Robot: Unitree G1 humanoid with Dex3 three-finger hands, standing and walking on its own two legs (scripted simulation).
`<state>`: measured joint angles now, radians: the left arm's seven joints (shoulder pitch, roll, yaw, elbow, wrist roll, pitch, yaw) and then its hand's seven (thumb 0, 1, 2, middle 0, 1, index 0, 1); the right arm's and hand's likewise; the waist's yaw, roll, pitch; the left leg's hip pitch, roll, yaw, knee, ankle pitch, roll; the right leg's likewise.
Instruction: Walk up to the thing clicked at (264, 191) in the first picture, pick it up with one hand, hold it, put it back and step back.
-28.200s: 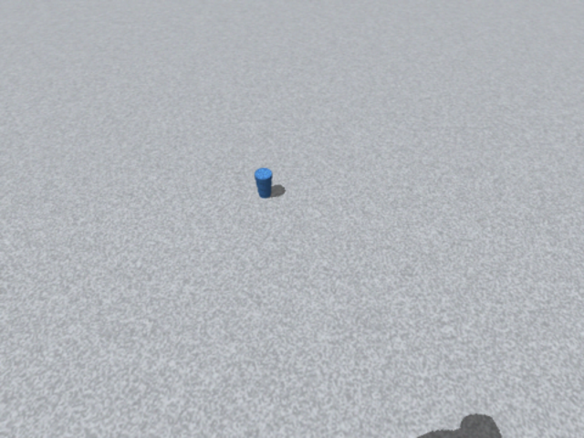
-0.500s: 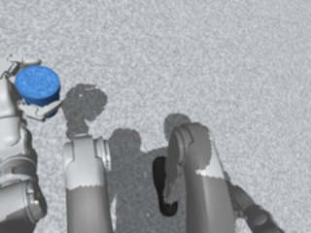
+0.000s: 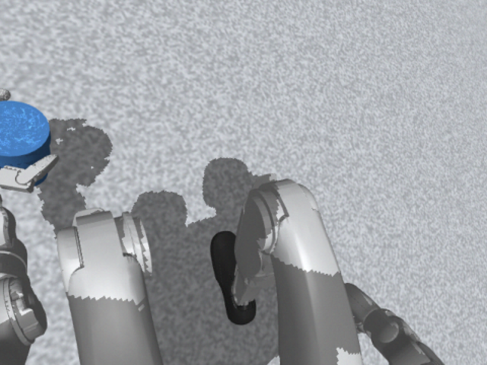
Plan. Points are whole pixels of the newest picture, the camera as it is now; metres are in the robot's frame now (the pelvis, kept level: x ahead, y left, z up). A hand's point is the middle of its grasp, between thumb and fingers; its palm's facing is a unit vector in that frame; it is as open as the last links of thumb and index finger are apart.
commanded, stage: lower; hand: left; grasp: from the side
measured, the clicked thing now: (20, 152) +0.44 +0.24 -0.16
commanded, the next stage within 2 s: loosen in 1.04 s
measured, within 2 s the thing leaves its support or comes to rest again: rests again in 1.50 s
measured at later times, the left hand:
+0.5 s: hand (14, 146) +0.45 +0.24 -0.16, palm faces +0.30 -0.95 +0.03, open 11.3 cm
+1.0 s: hand (18, 150) +0.45 +0.24 -0.18, palm faces +0.31 -0.95 +0.02, open 11.3 cm
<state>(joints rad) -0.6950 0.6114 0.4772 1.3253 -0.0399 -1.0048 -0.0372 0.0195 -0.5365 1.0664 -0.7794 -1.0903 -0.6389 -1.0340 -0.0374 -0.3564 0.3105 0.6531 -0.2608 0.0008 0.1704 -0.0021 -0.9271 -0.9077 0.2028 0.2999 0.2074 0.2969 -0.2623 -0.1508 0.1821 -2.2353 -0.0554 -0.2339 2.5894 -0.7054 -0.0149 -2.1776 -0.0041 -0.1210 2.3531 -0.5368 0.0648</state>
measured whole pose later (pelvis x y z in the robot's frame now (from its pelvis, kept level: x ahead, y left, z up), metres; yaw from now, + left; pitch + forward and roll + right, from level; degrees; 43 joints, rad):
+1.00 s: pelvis -0.01 +0.01 -0.01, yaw -4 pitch +13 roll -19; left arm -0.69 0.79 0.47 1.49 -0.01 -1.17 0.11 0.02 -0.53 1.07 -0.78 -1.09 -0.64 -1.04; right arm -0.16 -0.37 0.50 0.58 -0.37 0.00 0.19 -0.01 -0.91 -0.90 0.20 0.30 0.21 0.30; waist -0.29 -0.25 0.31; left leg -2.19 -0.05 -0.34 2.66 -0.73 0.00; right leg -2.09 0.03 -0.21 2.32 -0.52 0.07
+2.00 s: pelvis -0.01 +0.02 +0.00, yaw -5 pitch +13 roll -20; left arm -0.65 0.81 0.54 1.28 -0.01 -1.13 0.08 -0.02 -0.60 0.15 -0.12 -0.10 -0.11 -0.12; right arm -0.11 -0.37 0.48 0.56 -0.35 0.02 0.19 -0.01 -0.91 -0.90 0.21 0.30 0.21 0.30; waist -0.25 -0.26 0.29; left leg -2.18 -0.04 -0.35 2.65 -0.73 0.01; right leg -2.06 0.03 -0.22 2.31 -0.52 0.06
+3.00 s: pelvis +0.04 -0.01 +0.25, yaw +8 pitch +29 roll -3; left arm -0.03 0.38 0.17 0.42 0.04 0.02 0.09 -0.01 -0.49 0.08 -0.07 -0.07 -0.07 -0.07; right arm 0.11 -0.24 0.01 0.50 0.05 0.06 -0.08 0.00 -0.90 -0.90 0.20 0.30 0.21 0.30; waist -0.05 0.00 -0.18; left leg -1.56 0.01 -0.07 1.72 -0.67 -0.01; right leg -1.58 -0.03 -0.03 1.64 -0.57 0.03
